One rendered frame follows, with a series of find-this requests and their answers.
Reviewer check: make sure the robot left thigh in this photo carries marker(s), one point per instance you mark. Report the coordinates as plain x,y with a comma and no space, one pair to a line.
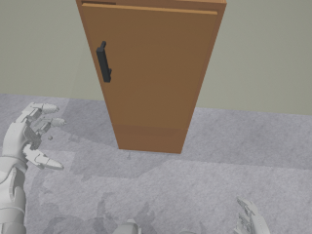
128,228

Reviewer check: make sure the left robot shin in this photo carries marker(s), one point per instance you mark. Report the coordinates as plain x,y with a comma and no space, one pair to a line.
131,220

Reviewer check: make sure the left robot hand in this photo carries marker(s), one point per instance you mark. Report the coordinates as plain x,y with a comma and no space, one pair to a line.
19,135

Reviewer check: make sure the handle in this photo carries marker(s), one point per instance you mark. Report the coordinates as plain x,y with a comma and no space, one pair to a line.
103,64

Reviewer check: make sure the right robot hand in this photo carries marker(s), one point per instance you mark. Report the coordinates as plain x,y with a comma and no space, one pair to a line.
255,223

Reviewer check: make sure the cupboard door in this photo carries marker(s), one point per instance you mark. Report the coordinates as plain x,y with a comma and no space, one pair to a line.
156,56

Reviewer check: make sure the left robot forearm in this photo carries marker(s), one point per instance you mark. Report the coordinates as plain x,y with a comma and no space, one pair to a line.
12,195

